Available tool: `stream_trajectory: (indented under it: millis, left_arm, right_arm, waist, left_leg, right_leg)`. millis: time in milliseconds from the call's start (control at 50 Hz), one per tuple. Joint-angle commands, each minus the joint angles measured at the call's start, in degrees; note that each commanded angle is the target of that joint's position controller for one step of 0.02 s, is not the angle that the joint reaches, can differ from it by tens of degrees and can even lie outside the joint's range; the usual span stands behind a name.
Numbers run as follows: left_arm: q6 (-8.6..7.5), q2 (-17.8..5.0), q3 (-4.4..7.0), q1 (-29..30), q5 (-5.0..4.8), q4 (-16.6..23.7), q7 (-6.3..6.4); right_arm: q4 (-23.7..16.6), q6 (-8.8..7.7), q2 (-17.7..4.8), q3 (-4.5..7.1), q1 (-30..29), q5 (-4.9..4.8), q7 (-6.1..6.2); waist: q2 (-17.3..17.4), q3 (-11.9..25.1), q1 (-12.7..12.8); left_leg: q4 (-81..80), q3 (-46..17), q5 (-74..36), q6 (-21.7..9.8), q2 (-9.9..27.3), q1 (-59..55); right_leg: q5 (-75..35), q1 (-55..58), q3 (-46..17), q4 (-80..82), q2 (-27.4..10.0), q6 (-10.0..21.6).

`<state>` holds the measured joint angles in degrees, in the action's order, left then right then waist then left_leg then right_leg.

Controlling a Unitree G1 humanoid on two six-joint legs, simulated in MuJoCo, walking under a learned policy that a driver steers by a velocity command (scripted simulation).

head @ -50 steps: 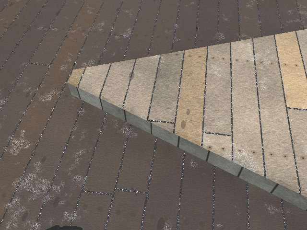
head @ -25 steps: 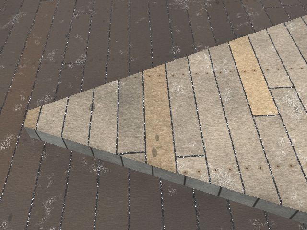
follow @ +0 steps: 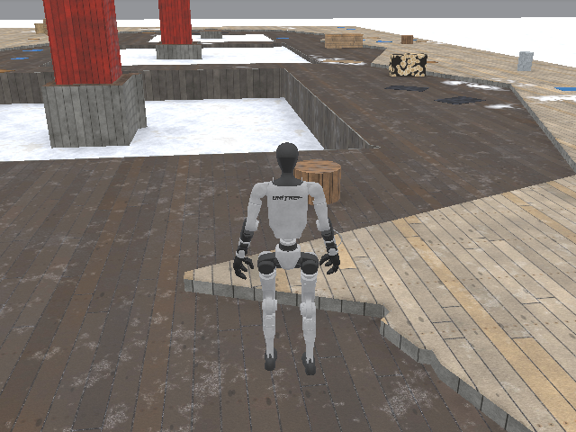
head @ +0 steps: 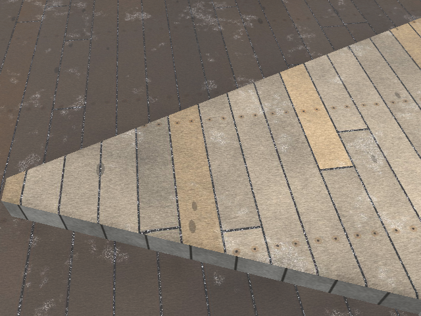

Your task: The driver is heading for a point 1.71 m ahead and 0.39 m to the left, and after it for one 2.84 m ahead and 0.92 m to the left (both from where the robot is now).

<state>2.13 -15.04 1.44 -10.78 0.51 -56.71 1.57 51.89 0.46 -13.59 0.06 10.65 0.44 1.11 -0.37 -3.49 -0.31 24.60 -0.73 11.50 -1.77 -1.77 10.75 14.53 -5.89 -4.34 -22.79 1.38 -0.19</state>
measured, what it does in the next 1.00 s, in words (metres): walks ahead: right foot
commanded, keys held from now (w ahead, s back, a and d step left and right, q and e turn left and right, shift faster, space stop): no key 0.20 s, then w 0.80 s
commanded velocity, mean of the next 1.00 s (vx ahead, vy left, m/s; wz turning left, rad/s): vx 0.29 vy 0.00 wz -0.01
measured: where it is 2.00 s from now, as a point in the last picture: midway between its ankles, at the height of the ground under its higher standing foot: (204, 187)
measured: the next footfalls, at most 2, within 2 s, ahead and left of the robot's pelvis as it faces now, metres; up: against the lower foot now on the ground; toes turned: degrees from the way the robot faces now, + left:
right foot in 0.96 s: +0.42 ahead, -0.06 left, +0.00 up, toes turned -3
left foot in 1.60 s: +0.86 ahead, +0.14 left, +0.11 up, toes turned +6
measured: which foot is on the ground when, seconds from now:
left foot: down 0.00-0.98, up 1.00-1.00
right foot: down 0.00-0.50, up 0.52-0.94, down 0.96-1.00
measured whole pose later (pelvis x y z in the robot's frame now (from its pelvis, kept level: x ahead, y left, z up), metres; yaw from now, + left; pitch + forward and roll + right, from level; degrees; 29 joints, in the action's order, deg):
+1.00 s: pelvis +0.28 +0.01 -0.02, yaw +1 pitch +0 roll +0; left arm -4.6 -11.7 1.8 -1.2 2.2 -53.0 -0.1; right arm 63.0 -4.8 -10.8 0.6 25.5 0.2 0.3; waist 0.7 -4.0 -2.3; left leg 46.1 1.0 25.8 -3.8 -1.6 1.9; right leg 7.1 -25.5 7.0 -32.7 2.3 6.5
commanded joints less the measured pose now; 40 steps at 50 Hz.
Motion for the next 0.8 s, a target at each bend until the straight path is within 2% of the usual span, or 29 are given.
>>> stream_trajectory:
  millis: [20, 80, 200, 220, 260, 300, 320, 340, 360, 400, 440, 460, 480, 500, 520, 540, 560, 580, 620, 680, 740, 800]
  left_arm:
    - [-1.51, -5.1, 0.39, 0.3, 0.05, 0.3, -0.17]
    - [-2.09, -5.5, 0.04, -0.8, 0.02, -1.9, 0.46]
    - [-2.36, -4.9, -0.62, -1.3, -0.10, -4.3, 0.61]
    - [-2.33, -4.9, -0.65, -2.2, -0.06, -4.8, 0.60]
    - [-1.76, -7.8, 0.53, -3.8, -0.07, -5.2, 0.52]
    - [-1.33, -9.3, 1.56, -7.0, 0.13, -5.6, 0.22]
    - [-1.41, -9.5, 1.95, -7.0, 0.25, -5.6, 0.16]
    - [-1.76, -8.5, 1.97, -7.1, 0.49, -5.5, 0.00]
    - [-2.22, -8.2, 2.08, -7.1, 0.68, -5.4, -0.13]
    - [-3.22, -7.9, 2.34, -6.4, 0.54, -5.2, -0.29]
    - [-3.78, -8.0, 2.60, -4.4, 0.08, -4.7, -0.54]
    - [-3.81, -7.7, 2.65, -2.8, -0.20, -4.2, -0.71]
    - [-3.95, -6.7, 2.48, -2.2, 0.12, -3.6, -0.83]
    - [-4.46, -3.4, 1.57, -0.9, 0.51, -2.3, -1.14]
    - [-5.09, 0.0, 0.62, 0.4, 0.31, 0.5, -1.66]
    - [-5.18, -4.4, 1.49, 0.9, 1.71, 0.7, -1.94]
    - [-5.42, -4.5, 1.63, 1.2, 1.52, 0.4, -2.65]
    - [-5.78, -3.2, 1.34, -0.4, 1.10, -0.5, -3.29]
    - [-5.88, -2.6, 1.30, -1.0, 1.69, -1.2, -3.80]
    - [-5.20, -1.8, 1.19, 2.0, 1.69, -0.1, -3.88]
    - [-4.92, -1.0, 0.77, 9.1, 1.57, 2.9, -3.86]
    - [-4.95, 0.2, -0.04, 15.4, 0.98, 5.7, -3.81]
  right_arm:
    - [-0.5, -0.15, -7.7, 1.87, 0.4, -0.01, 0.22]
    - [1.1, 0.00, -7.4, 1.92, 0.9, 0.18, 0.03]
    - [4.8, 0.08, -6.5, 1.49, 1.8, 0.09, 0.06]
    - [5.4, 0.13, -6.2, 1.37, 2.3, 0.15, 0.00]
    - [5.3, 0.34, -6.7, 1.69, 1.9, 0.60, -0.25]
    - [3.9, 0.33, -5.6, 1.52, -0.8, 1.32, -0.86]
    - [3.3, -0.02, -4.6, 1.28, -1.0, 1.68, -1.13]
    - [2.7, -0.56, -4.9, 1.35, -1.7, 1.64, -1.30]
    - [2.3, -1.14, -5.4, 1.58, -1.7, 1.51, -1.51]
    - [1.8, -2.26, -5.7, 1.89, -1.1, 1.12, -2.06]
    - [2.3, -3.01, -4.8, 2.03, 2.3, 0.62, -2.17]
    - [4.0, -3.20, -3.9, 2.11, 7.1, 0.51, -1.98]
    - [6.4, -3.35, -4.6, 2.63, 12.8, 0.66, -1.58]
    - [7.8, -3.93, -7.6, 3.41, 19.2, 1.42, -0.92]
    - [9.4, -3.93, -14.8, 5.06, 25.9, 0.89, -0.95]
    - [9.4, -3.54, -12.0, 4.50, 22.1, 0.97, -0.91]
    - [6.8, -3.93, -9.1, 3.75, 15.2, 0.84, -1.18]
    - [5.5, -4.52, -7.7, 3.40, 11.6, 0.77, -1.33]
    - [5.6, -5.67, -5.9, 2.70, 11.3, 0.46, -1.08]
    - [8.1, -6.34, -4.7, 2.13, 16.9, 0.34, -0.96]
    - [9.2, -6.27, -4.1, 1.68, 19.5, 0.47, -0.73]
    - [9.8, -6.32, -4.1, 1.43, 20.0, 0.57, -0.52]
  waist:
    - [-1.0, 1.3, -0.2]
    - [-2.6, 1.3, -0.5]
    - [-1.2, 0.2, -0.6]
    - [-1.4, 1.3, -0.4]
    - [-4.2, -0.2, 0.5]
    - [-7.8, -4.8, 2.4]
    - [-9.4, -6.6, 2.4]
    - [-8.7, -7.1, 2.5]
    - [-7.5, -6.7, 2.2]
    - [-6.7, -5.3, 1.2]
    - [-6.6, -4.2, -1.1]
    - [-5.3, -3.7, -3.5]
    - [-1.9, -2.8, -5.4]
    - [7.9, -1.2, -7.7]
    - [20.9, 1.4, -8.6]
    - [12.3, -3.0, -5.0]
    - [5.5, -6.2, -1.8]
    - [3.7, -5.5, 0.0]
    - [3.4, -3.2, 0.7]
    - [4.3, -1.7, -0.2]
    - [4.7, -3.0, -1.7]
    - [5.7, -4.2, -2.8]
  left_leg:
    - [-5.6, -6.0, -3.6, -1.0, 5.6, -2.3]
    - [-5.0, -5.8, -7.2, -0.9, 6.0, -3.8]
    - [-5.9, -5.5, -4.9, 0.0, 5.8, -3.3]
    - [-5.7, -4.9, -0.4, 0.1, 5.0, -3.5]
    - [0.2, -1.5, 13.5, -0.6, 1.2, 1.1]
    - [9.1, 2.0, 16.7, -0.8, -1.0, 10.3]
    - [14.3, 2.9, 13.9, -0.8, 0.5, 12.7]
    - [17.6, 2.1, 13.4, -1.0, 2.2, 15.2]
    - [19.3, 1.3, 14.2, -1.2, 3.2, 17.2]
    - [16.4, 1.6, 13.6, -1.5, 4.0, 16.4]
    - [8.3, 3.8, 9.6, -2.1, 2.8, 6.4]
    - [2.8, 5.9, 5.6, -2.3, 1.1, -2.7]
    - [-0.3, 5.6, 6.6, -2.2, -0.5, -11.3]
    - [-8.6, -7.8, 15.9, -3.3, 8.6, -18.2]
    - [-19.7, -33.3, 33.2, -8.7, 22.1, -21.8]
    - [-21.0, -38.0, 38.1, -11.1, 24.7, -14.9]
    - [-20.2, -32.1, 33.9, -10.4, 22.3, -10.0]
    - [-20.1, -25.7, 25.9, -9.1, 19.2, -8.7]
    - [-19.8, -16.2, 9.9, -7.5, 15.2, -9.9]
    - [-17.7, -9.4, -8.6, -7.9, 13.6, -13.7]
    - [-17.1, -5.7, -18.6, -8.5, 12.7, -13.3]
    - [-16.9, -3.0, -24.5, -8.4, 11.6, -11.1]
  right_leg:
    - [-7.4, -3.1, -5.0, 4.4, -5.7, 2.3]
    - [-8.6, -3.5, -5.1, 5.6, -5.6, 2.3]
    - [-5.3, -4.5, -5.5, 7.0, -5.8, 2.9]
    - [1.1, -4.4, -5.7, 8.0, -5.5, 3.3]
    - [20.5, -5.8, -8.5, 9.5, -5.5, 6.0]
    - [34.5, -6.5, -17.1, 15.1, -11.2, 10.2]
    - [34.8, -6.9, -20.7, 17.0, -14.8, 12.1]
    - [31.5, -6.1, -22.2, 18.0, -16.7, 13.3]
    - [27.4, -4.0, -21.8, 17.9, -17.0, 13.6]
    - [20.9, -1.7, -17.6, 16.2, -15.3, 12.8]
    - [17.6, -6.9, -12.6, 13.6, -12.7, 11.2]
    - [17.3, -12.2, -9.9, 10.4, -10.7, 10.2]
    - [16.8, -17.7, -7.7, 4.6, -8.1, 9.3]
    - [14.2, -24.4, -1.5, -10.1, -3.2, 7.3]
    - [18.1, -34.5, 6.0, -26.2, 3.9, 5.7]
    - [16.0, -35.8, 1.5, -35.8, 0.4, 6.8]
    - [9.3, -35.8, 0.5, -38.2, -2.7, 7.3]
    - [4.4, -33.8, 0.9, -37.6, -4.3, 6.8]
    - [-1.4, -31.4, 2.9, -36.1, -5.5, 5.2]
    - [-4.1, -33.9, 5.7, -35.3, -5.3, 3.4]
    - [-5.8, -35.7, 8.2, -29.3, -4.7, 1.8]
    - [-8.6, -31.4, 10.4, -18.9, -3.1, 1.6]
